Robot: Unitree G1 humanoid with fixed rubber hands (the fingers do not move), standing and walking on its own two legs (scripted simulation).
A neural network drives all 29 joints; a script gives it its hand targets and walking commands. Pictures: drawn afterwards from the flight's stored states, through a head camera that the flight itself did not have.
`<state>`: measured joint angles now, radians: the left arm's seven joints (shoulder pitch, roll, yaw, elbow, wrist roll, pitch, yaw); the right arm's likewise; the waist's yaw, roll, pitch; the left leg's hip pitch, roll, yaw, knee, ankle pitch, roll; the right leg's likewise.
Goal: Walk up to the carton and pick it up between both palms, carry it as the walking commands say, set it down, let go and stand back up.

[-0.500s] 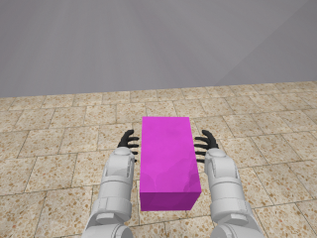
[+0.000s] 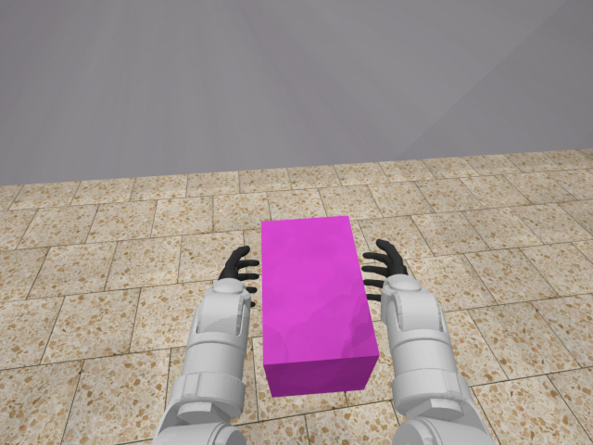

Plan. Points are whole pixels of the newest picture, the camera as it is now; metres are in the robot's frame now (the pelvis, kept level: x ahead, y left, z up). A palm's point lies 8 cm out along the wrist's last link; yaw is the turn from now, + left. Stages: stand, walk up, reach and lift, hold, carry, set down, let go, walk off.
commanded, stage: reach and lift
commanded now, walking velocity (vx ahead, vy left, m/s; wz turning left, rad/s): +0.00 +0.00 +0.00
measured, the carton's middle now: (311, 303) +0.36 +0.00 -0.04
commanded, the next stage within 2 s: hold in 0.52 s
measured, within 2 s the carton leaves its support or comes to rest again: neither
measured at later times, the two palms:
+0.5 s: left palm (231, 296) +0.30 +0.12 +0.06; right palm (401, 296) +0.31 -0.12 +0.07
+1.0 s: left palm (230, 299) +0.30 +0.12 +0.06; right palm (401, 301) +0.30 -0.12 +0.07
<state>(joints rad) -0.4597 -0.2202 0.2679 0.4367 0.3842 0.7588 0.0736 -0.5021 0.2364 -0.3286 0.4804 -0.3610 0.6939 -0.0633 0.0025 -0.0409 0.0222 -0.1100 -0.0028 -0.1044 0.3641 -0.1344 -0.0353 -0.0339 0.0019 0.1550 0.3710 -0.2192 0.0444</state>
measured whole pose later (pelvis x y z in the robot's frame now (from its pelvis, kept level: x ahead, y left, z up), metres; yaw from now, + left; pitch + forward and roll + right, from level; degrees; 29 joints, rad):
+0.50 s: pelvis -0.01 +0.00 +0.00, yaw +0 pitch -7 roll +0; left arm -0.43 -0.21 0.22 0.41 0.35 0.79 0.08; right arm -0.45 0.22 -0.29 0.44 -0.33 0.71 -0.06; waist -0.01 -0.04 0.01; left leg -0.12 0.00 -0.10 0.37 -0.13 -0.03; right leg -0.04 0.00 0.16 0.38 -0.22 0.05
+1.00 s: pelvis -0.01 +0.00 +0.00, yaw +0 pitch -7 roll +0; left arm -0.43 -0.21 0.21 0.39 0.35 0.79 0.08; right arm -0.44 0.21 -0.28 0.43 -0.32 0.72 -0.06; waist -0.01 -0.04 0.01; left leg -0.13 -0.01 -0.10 0.39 -0.13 -0.03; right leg -0.06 0.00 0.16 0.40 -0.22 0.05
